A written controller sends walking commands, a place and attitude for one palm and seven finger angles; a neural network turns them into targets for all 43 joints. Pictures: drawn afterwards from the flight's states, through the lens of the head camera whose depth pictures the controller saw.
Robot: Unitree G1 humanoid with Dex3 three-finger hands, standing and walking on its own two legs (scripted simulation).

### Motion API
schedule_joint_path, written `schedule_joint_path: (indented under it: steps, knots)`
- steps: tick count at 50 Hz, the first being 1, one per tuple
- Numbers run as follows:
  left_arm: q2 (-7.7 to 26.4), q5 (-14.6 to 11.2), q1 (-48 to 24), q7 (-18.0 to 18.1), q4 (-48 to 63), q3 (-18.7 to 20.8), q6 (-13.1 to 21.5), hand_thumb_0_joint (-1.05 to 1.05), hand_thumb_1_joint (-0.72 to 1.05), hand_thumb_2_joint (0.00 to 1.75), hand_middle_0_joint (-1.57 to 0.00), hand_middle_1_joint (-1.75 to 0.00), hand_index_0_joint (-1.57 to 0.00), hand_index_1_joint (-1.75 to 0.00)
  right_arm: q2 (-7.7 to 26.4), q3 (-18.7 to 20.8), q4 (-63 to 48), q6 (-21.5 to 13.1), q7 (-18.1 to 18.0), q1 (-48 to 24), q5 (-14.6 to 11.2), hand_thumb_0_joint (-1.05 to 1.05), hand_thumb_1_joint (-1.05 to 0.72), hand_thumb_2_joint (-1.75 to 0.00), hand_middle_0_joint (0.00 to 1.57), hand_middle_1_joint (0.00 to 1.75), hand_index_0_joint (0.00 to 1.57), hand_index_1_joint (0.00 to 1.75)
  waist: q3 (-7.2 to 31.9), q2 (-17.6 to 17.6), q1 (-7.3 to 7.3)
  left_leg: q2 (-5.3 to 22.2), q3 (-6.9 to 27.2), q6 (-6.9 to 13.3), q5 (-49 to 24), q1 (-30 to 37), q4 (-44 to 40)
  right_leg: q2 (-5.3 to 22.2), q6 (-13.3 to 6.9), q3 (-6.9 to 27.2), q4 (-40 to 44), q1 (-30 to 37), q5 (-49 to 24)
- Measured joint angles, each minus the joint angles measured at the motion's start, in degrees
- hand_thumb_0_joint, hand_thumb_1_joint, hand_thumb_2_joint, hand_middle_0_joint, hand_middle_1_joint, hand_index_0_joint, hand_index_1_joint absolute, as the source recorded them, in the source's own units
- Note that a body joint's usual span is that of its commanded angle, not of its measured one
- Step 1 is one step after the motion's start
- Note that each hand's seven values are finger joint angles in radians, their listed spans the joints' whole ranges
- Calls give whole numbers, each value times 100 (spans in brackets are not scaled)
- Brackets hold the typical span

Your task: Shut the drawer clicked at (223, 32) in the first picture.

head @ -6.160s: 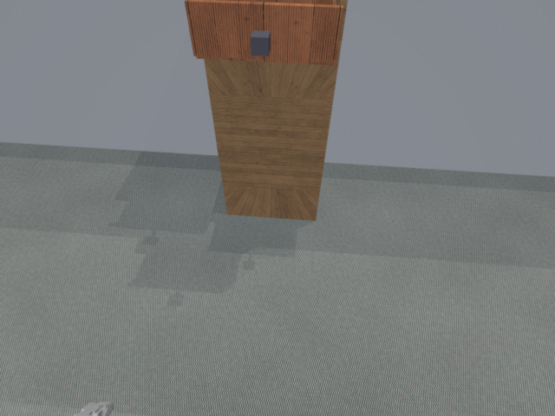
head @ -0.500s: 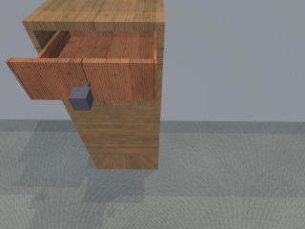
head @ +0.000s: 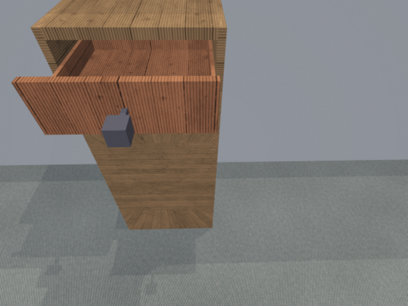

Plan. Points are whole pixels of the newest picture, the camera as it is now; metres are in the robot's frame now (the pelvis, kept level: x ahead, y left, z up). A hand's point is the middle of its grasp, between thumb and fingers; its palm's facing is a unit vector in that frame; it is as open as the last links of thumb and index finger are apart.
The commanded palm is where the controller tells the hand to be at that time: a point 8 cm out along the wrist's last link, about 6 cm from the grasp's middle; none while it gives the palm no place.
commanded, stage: look again from close up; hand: left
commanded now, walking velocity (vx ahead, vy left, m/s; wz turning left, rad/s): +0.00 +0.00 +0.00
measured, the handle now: (121, 123) +0.41 +0.19 +0.16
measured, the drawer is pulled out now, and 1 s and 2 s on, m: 0.17 0.17 0.17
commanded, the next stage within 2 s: raise the hand and make a fist in 0.28 s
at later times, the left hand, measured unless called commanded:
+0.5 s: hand out of the picture +0.10 +0.20 -0.09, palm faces +0.23 -0.94 -0.24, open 7.2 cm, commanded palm +0.09 +0.23 -0.03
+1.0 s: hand (101, 298) +0.12 +0.16 +0.09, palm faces +0.13 -0.99 -0.04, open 4.9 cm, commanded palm +0.13 +0.22 +0.07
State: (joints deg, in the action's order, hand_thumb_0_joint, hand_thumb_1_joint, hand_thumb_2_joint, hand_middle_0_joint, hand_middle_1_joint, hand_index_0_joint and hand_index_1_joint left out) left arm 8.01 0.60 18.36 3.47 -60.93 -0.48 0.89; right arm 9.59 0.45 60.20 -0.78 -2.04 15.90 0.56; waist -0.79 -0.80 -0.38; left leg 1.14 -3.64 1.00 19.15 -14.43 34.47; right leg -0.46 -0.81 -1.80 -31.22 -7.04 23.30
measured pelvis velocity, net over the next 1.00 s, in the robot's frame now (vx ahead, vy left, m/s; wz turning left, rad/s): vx -0.06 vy -0.05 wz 0.09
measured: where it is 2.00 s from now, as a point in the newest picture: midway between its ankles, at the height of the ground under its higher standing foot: outside the picture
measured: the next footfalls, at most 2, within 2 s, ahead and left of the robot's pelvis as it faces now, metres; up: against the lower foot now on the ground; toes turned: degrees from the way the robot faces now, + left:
none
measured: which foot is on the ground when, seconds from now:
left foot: down 0.00-1.00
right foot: down 0.00-1.00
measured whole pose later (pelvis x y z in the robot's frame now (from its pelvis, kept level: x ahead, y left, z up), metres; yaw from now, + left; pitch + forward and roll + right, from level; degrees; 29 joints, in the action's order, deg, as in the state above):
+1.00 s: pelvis -0.06 -0.05 -0.03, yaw +5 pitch +2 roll -2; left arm 12.3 -17.8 22.1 -13.7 7.7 7.7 25.0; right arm 14.5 -0.9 32.6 -13.8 -4.6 10.5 -2.1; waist 3.1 -2.9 3.5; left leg 2.9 4.1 -1.2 20.1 -33.1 50.5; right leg -2.5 -4.7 -9.7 -48.3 -23.7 27.6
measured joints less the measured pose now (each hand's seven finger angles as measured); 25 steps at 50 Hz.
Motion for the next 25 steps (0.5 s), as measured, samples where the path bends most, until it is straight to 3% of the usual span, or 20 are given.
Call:
schedule_joint_path:
  steps: [10, 20, 21, 22, 25]
  knots:
    - [159, 9, -109, -110, 110, -29, -64, 0, 91, 90, -20, -30, -20, -30, -14, -86, 57, 49, 68, 51, 16, 1, -94, -90, 20, 30, 20, 30, 8, 82, 33, -158, -99, 123, -259, 5, -343, 157, 99, 79, 124, -112, -173]
    - [119, 14, -16, -87, -84, -64, -35, 0, 91, 90, -20, -30, -20, -30, -59, -138, 235, 34, 77, 85, -22, 1, -92, -90, 20, 30, 20, 30, -47, 82, 51, -156, -81, 111, -338, 21, -472, 151, 114, 59, 294, -68, -253]
    - [101, -207, 292, -73, 852, 0, -410, 1, 91, 90, -20, -30, -20, -30, -34, -126, 3, -7, 59, 176, -86, 1, -93, -90, 20, 30, 20, 30, -51, 73, 20, -147, -50, 104, -316, -52, -406, 140, 110, 28, 276, -110, -258]
    - [116, -335, 652, 22, 2015, 62, -563, 1, 91, 89, -21, -30, -20, -31, -17, -133, -237, -261, -19, 305, -144, 2, -93, -90, 20, 30, 20, 30, -57, 113, 64, -169, -69, 97, -326, -56, -425, 163, 71, 41, 156, -192, -243]
    - [241, -604, 1116, 462, 4477, 64, -275, 2, 93, 89, -22, -32, -22, -32, 74, -59, -685, -1066, -161, 469, -289, 2, -93, -90, 20, 30, 20, 30, 140, 135, 83, -281, -73, 77, -397, -123, -475, 296, -7, -24, -271, -461, -136]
